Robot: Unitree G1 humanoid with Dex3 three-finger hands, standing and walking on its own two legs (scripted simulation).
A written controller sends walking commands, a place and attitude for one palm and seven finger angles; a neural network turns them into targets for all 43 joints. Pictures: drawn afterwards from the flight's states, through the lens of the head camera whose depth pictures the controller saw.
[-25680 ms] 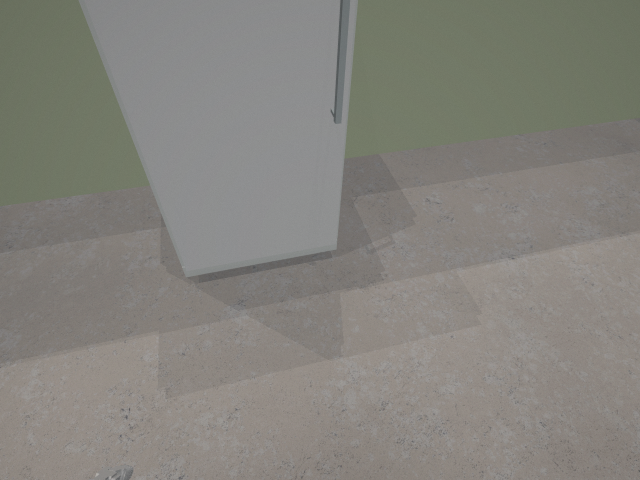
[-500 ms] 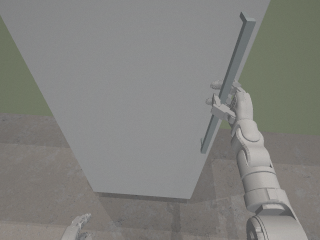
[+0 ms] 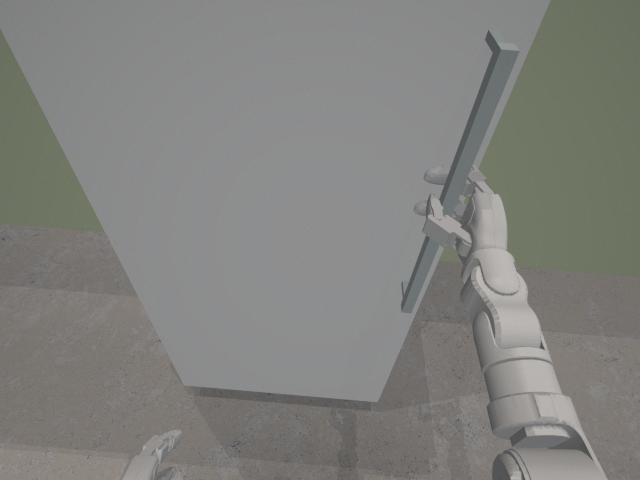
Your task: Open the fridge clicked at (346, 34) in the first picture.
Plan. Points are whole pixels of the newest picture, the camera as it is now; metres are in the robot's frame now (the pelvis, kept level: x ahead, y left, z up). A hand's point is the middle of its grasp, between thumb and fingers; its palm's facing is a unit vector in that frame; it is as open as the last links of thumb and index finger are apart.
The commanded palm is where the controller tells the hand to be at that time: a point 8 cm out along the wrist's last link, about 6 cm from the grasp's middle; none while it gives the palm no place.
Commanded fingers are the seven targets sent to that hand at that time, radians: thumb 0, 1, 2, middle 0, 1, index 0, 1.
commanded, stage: grip the handle and tug to test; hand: right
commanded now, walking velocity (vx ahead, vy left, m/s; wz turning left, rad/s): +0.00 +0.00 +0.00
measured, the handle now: (439, 208) +0.45 -0.13 +0.12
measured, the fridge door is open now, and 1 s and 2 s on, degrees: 0 13 43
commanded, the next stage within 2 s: pull the door a little, standing still in 0.12 s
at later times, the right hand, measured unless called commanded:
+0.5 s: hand (432, 224) +0.39 -0.10 +0.15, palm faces -0.01 +1.00 -0.01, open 5.6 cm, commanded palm +0.33 -0.15 +0.15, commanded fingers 0.00 -0.90 -0.90 0.45 1.40 0.45 1.40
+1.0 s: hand (427, 299) +0.28 -0.08 +0.15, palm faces -0.05 +0.98 -0.20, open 5.9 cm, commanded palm +0.25 -0.14 +0.15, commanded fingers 0.00 -0.90 -0.90 0.45 1.40 0.45 1.40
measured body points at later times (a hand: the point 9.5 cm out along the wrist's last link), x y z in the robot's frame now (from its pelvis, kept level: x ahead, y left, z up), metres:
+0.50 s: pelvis +0.04 +0.01 +0.00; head +0.03 +0.02 +0.45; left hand +0.21 +0.23 -0.09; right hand +0.39 -0.15 +0.15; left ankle +0.00 +0.11 -0.74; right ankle -0.02 -0.12 -0.74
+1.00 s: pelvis +0.06 +0.02 +0.01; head +0.07 +0.05 +0.46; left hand +0.24 +0.25 -0.09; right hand +0.28 -0.13 +0.16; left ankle +0.00 +0.11 -0.73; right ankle -0.01 -0.13 -0.72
